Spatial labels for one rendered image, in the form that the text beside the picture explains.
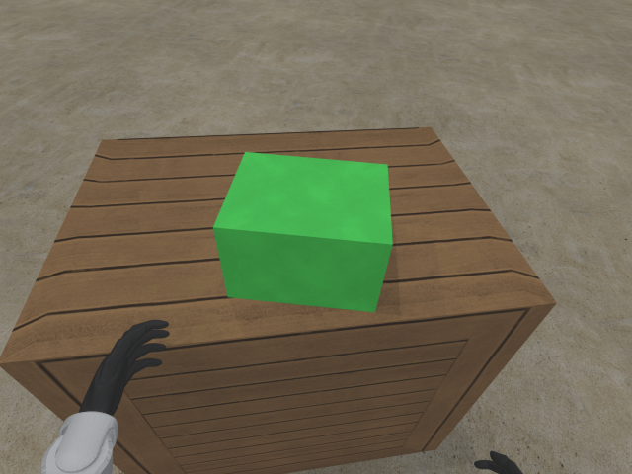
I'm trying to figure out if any carton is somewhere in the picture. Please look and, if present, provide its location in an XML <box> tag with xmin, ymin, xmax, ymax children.
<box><xmin>213</xmin><ymin>152</ymin><xmax>393</xmax><ymax>312</ymax></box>

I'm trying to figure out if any robot left hand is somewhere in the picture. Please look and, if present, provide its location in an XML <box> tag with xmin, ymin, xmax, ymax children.
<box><xmin>79</xmin><ymin>320</ymin><xmax>170</xmax><ymax>416</ymax></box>

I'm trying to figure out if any robot left forearm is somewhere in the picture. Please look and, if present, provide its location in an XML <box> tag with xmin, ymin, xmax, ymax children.
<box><xmin>41</xmin><ymin>411</ymin><xmax>119</xmax><ymax>474</ymax></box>

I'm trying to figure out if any robot right hand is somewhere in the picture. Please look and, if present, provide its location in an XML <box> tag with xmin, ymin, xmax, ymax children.
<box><xmin>474</xmin><ymin>451</ymin><xmax>523</xmax><ymax>474</ymax></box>

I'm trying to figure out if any pedestal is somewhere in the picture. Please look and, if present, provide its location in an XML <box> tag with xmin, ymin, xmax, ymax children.
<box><xmin>0</xmin><ymin>127</ymin><xmax>557</xmax><ymax>474</ymax></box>

